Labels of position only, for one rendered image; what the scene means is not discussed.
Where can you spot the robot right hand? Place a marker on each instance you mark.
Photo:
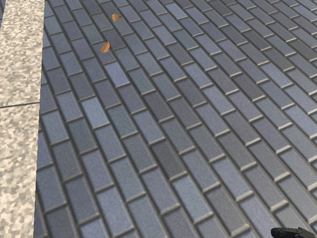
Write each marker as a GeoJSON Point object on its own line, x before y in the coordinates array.
{"type": "Point", "coordinates": [283, 232]}

